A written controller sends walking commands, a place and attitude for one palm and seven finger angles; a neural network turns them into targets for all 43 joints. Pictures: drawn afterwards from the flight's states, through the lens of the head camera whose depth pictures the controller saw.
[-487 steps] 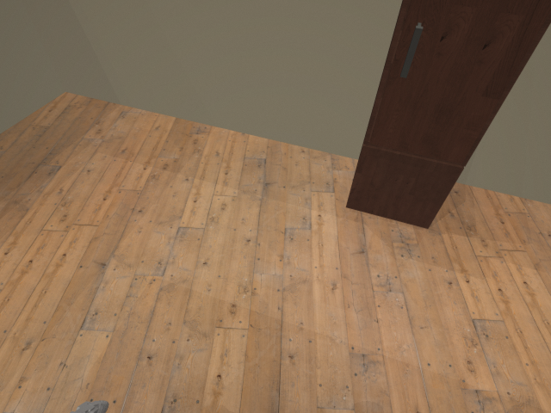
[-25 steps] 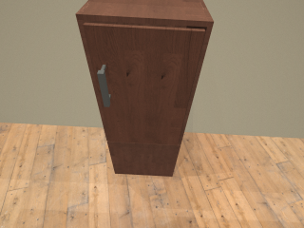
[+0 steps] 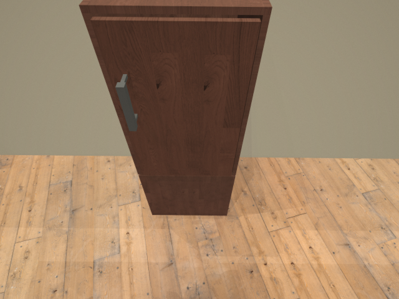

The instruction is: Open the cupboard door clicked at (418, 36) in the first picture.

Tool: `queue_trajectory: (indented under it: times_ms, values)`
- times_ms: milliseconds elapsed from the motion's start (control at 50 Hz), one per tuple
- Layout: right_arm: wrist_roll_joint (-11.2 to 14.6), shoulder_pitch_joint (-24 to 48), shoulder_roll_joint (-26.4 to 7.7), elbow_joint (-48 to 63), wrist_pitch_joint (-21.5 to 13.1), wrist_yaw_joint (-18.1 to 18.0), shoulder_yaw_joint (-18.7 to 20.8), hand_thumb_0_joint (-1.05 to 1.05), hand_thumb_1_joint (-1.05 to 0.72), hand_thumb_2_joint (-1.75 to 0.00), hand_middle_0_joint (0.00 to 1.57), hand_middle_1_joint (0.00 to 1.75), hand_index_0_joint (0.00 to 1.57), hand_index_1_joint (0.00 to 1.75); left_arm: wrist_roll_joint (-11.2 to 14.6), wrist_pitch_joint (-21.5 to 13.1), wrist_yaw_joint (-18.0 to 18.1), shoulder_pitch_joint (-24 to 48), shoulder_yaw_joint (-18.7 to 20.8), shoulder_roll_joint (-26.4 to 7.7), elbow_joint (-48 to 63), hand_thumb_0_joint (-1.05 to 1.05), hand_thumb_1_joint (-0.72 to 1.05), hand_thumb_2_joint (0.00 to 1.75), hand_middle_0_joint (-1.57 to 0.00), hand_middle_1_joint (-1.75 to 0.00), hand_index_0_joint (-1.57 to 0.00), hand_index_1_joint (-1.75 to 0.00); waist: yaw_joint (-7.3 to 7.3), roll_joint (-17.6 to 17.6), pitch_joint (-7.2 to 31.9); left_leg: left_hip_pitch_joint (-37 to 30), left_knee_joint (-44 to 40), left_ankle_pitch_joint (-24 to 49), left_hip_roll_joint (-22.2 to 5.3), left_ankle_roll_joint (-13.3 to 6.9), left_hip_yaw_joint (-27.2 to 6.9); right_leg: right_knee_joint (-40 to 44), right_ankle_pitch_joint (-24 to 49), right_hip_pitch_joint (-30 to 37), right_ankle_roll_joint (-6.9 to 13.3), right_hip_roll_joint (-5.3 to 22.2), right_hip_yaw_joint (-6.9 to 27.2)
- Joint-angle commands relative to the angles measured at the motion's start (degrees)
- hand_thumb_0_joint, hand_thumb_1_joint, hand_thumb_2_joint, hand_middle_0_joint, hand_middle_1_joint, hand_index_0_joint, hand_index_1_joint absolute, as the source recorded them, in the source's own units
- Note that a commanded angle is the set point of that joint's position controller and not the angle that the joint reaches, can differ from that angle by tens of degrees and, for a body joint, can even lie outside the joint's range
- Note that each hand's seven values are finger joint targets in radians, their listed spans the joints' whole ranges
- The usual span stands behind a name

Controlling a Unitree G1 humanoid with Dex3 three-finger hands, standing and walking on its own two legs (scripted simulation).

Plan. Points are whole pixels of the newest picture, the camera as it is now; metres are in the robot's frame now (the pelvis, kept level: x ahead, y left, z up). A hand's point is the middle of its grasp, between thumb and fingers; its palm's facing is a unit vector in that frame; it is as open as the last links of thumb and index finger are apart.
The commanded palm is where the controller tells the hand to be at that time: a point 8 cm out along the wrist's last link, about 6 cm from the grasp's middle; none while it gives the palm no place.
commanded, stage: come to a stop and stand still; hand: left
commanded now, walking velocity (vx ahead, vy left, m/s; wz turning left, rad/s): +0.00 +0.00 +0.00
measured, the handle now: (129, 103) +0.57 +0.22 +0.05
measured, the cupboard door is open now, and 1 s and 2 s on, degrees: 0 0 0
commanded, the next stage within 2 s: look again from close up in 0.40 s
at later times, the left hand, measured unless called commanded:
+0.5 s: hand out of the picture -0.06 +0.20 -0.16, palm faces +0.02 -0.98 -0.20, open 7.4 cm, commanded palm none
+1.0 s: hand out of the picture +0.02 +0.18 -0.17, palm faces +0.01 -0.98 -0.19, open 7.3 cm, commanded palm none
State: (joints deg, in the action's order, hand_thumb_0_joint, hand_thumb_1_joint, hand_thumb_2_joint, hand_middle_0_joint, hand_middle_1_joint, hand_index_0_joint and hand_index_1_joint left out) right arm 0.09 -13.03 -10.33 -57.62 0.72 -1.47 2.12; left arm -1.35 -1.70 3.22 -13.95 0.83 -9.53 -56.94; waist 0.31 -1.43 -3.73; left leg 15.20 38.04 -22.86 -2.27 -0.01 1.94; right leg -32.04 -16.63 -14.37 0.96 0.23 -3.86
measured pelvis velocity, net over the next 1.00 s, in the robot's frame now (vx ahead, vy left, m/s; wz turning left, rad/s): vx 0.01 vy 0.01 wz -0.01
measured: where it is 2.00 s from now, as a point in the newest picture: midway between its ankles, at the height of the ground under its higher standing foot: outside the picture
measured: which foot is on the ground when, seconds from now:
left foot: down 0.00-1.00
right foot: down 0.00-1.00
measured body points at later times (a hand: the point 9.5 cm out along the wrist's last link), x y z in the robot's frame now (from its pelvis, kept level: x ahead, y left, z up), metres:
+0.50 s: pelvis -0.03 +0.02 +0.01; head -0.03 +0.01 +0.46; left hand -0.06 +0.25 -0.15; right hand -0.03 -0.21 -0.15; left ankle -0.01 +0.12 -0.73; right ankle +0.00 -0.11 -0.73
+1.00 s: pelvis +0.01 +0.01 +0.01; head +0.02 +0.01 +0.46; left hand +0.02 +0.23 -0.15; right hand +0.01 -0.21 -0.15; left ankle -0.01 +0.12 -0.73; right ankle +0.00 -0.11 -0.73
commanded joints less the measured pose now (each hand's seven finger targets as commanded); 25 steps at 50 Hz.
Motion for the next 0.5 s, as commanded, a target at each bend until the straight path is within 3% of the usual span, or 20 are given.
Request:
queue_trajectory:
  times_ms: [0,20,40,60,80,120,180,220,380,480]
  values:
    - [-0.8,-5.7,-3.6,3.0,-1.4,0.9,0.2,0.0,-0.9,-0.9,0.2,0.3,0.2,0.3,0.9,0.0,0.0,-0.2,0.8,-8.0,3.7,0.0,0.9,0.9,-0.2,-0.3,-0.2,-0.3,1.88,-2.4,4.8,-5.4,-11.9,13.3,-2.9,-1.5,-3.0,3.7,12.3,-1.3,2.6,7.3,6.8]
    - [-1.2,-5.1,-5.4,3.8,-1.6,0.8,0.1,0.0,-0.9,-0.9,0.2,0.3,0.2,0.3,0.8,0.5,0.0,-0.5,0.8,-7.0,4.1,0.0,0.9,0.9,-0.2,-0.3,-0.2,-0.3,0.89,-3.8,2.1,-0.8,-14.0,13.7,-6.0,-3.0,-5.8,4.5,4.0,-1.1,1.4,4.5,5.5]
    - [-1.4,-3.8,-5.5,4.1,-1.6,0.9,0.0,0.0,-0.9,-0.9,0.2,0.3,0.2,0.3,0.4,1.3,-0.1,-0.4,0.7,-6.6,3.9,0.0,0.9,0.9,-0.2,-0.3,-0.2,-0.3,0.07,-7.4,-1.8,4.8,-17.7,6.8,-6.7,-3.9,-8.2,4.3,-4.3,-0.3,0.7,2.9,3.3]
    - [-1.4,-2.0,-6.1,4.5,-1.5,0.9,-0.2,0.0,-0.9,-0.9,0.2,0.3,0.2,0.3,0.2,1.7,-0.5,-0.9,0.4,-6.3,3.6,0.0,0.9,0.9,-0.2,-0.3,-0.2,-0.3,-0.46,-8.3,-5.0,8.2,-21.2,-0.9,-6.3,-4.0,-9.5,3.9,-5.1,-0.1,0.5,1.9,3.1]
    - [-1.4,-1.2,-6.5,5.1,-1.5,0.9,-0.3,0.0,-0.9,-0.9,0.2,0.3,0.2,0.3,0.1,1.8,-0.9,-1.8,0.1,-6.2,3.1,0.0,0.9,0.9,-0.2,-0.3,-0.2,-0.3,-0.92,-6.2,-6.2,10.1,-22.9,-7.0,-5.8,-3.9,-9.7,4.4,-4.3,0.3,0.5,1.9,3.1]
    - [-1.4,-0.8,-7.2,5.4,-1.3,0.9,-0.3,0.0,-0.9,-0.9,0.2,0.3,0.2,0.3,0.0,1.8,-1.3,-3.4,-0.1,-6.1,2.4,0.0,0.9,0.9,-0.2,-0.3,-0.2,-0.3,-1.16,-2.8,-6.1,10.4,-24.0,-11.4,-4.7,-3.5,-9.1,5.7,-5.0,0.3,0.6,2.3,4.0]
    - [-1.5,-2.1,-7.1,4.8,-1.4,0.9,-0.3,0.0,-0.9,-0.9,0.2,0.3,0.2,0.3,0.0,1.5,-1.6,-4.8,0.0,-6.5,2.2,0.0,0.9,0.9,-0.2,-0.3,-0.2,-0.3,-1.04,-0.1,-3.0,7.8,-22.9,-10.7,-3.9,-3.4,-8.1,7.8,-7.5,-0.1,0.4,3.1,5.0]
    - [-1.5,-3.0,-7.1,4.3,-1.1,0.9,-0.4,0.0,-0.9,-0.9,0.2,0.3,0.2,0.3,0.0,1.4,-1.7,-5.0,0.0,-6.7,2.1,0.0,0.9,0.9,-0.2,-0.3,-0.2,-0.3,-0.61,1.6,-3.3,6.7,-21.4,-9.8,-3.0,-3.3,-7.2,9.9,-11.7,-2.6,0.5,3.6,6.8]
    - [-1.1,-5.6,-5.9,0.9,-1.9,0.7,-1.1,0.0,-0.9,-0.9,0.2,0.3,0.2,0.3,0.3,0.6,-1.8,-6.2,-0.3,-6.2,-0.2,0.0,0.9,0.9,-0.2,-0.3,-0.2,-0.3,-0.11,-0.3,-1.1,4.0,-21.3,-5.0,-3.2,-3.1,-7.4,10.1,-7.6,-2.2,1.0,4.4,7.9]
    - [-0.9,-6.6,-5.1,-1.5,-2.2,0.5,-1.4,0.0,-0.9,-0.9,0.2,0.3,0.2,0.3,0.4,0.3,-1.7,-7.2,-0.6,-5.7,-2.5,0.0,0.9,0.9,-0.2,-0.3,-0.2,-0.3,-0.23,1.8,-1.5,3.2,-20.3,-1.8,-3.0,-2.9,-6.9,10.3,-5.4,-1.8,1.0,5.0,8.3]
